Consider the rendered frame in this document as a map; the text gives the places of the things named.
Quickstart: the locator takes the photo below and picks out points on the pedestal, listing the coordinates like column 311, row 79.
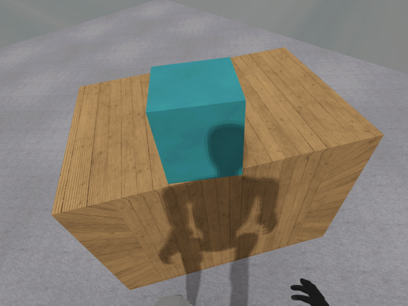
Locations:
column 304, row 149

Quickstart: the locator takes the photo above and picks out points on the robot right hand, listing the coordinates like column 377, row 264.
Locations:
column 315, row 298

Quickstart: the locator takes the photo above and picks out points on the carton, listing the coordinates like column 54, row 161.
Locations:
column 196, row 112

